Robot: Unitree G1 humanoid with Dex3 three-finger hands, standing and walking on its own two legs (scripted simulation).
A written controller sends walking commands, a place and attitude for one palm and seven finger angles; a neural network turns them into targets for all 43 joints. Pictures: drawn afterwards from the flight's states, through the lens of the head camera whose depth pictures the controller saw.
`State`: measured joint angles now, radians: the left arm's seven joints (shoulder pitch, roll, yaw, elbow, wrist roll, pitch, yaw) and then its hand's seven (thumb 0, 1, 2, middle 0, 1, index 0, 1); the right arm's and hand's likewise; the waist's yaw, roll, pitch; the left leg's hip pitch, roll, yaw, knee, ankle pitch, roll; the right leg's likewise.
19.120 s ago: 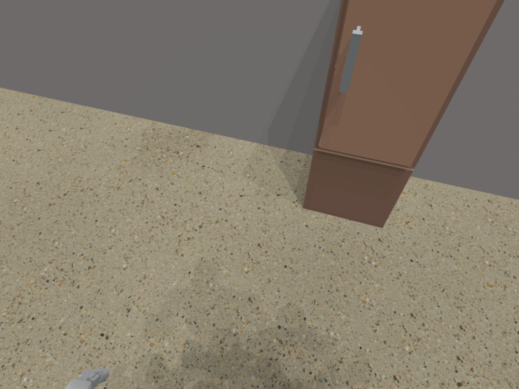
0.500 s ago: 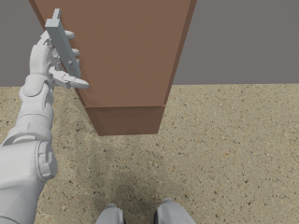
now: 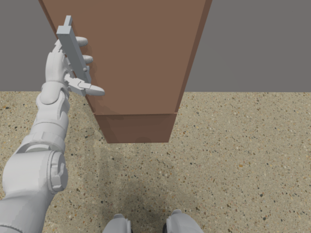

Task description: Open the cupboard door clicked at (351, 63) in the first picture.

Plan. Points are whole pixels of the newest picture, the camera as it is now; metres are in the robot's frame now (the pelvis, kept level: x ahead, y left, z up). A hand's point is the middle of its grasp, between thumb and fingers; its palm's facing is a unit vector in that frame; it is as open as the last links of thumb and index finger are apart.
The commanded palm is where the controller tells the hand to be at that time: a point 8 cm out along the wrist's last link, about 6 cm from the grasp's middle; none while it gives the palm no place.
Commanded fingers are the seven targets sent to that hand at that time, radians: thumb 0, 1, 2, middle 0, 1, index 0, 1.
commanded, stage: slide the fingers in behind the handle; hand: left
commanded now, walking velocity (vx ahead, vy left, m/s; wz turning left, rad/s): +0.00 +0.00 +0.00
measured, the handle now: (78, 54) +0.56 +0.16 +0.09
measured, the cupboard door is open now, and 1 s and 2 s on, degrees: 1 1 33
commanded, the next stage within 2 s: close the thumb around the handle in 0.34 s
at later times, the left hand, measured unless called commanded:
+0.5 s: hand (85, 70) +0.51 +0.14 +0.09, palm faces -0.04 -1.00 -0.03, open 14.2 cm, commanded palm +0.49 +0.18 +0.09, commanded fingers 0.00 -0.28 0.40 -0.32 -1.22 -0.32 -1.22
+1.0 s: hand (84, 70) +0.51 +0.14 +0.09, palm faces -0.03 -1.00 -0.03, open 6.7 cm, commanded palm +0.49 +0.18 +0.09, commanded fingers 0.00 0.90 0.90 -0.40 -1.35 -0.40 -1.35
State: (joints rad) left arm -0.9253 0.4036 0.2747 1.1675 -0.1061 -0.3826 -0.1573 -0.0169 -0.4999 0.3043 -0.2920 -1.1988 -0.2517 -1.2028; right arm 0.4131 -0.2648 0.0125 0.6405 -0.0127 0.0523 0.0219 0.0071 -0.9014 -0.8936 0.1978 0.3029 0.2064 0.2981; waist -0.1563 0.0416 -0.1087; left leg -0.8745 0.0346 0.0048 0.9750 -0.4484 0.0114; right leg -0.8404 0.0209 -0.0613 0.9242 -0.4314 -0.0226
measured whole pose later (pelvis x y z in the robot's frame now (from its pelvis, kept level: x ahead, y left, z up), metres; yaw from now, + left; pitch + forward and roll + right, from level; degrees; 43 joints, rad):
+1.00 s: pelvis +0.00 +0.00 +0.00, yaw +1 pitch +20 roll -2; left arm -0.95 0.39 0.25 1.18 -0.11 -0.39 -0.12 0.00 0.58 0.77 -0.36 -1.32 -0.32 -1.32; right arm 0.41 -0.26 0.01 0.66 -0.02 0.05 0.03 0.01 -0.90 -0.89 0.20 0.30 0.21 0.30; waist -0.16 0.04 -0.11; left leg -0.89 0.03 0.00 0.99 -0.45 0.02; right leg -0.85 0.01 -0.07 0.93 -0.43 -0.02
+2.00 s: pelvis +0.01 -0.01 +0.02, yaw +0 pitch +11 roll +0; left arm -0.12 -0.08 -0.06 0.28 -0.01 -0.25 0.38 0.02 0.61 0.73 -0.33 -1.34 -0.34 -1.31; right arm 0.22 -0.20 0.00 0.51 -0.04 0.04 0.06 0.01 -0.90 -0.89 0.20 0.30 0.20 0.30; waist -0.02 0.03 -0.13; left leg -0.63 0.02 0.03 0.87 -0.43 0.00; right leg -0.62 0.01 -0.04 0.87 -0.44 -0.03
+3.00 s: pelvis +0.01 -0.03 +0.02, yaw +3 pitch +8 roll +1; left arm 0.06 -0.08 -0.31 0.11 0.07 -0.15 0.54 0.00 -0.34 0.37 -0.30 -1.17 -0.31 -1.17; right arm 0.20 -0.19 0.00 0.55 -0.05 0.01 0.03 0.01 -0.90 -0.89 0.20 0.30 0.20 0.30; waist -0.02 0.06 -0.11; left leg -0.58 0.01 -0.04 0.86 -0.43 -0.03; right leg -0.56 0.00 -0.09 0.88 -0.47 -0.06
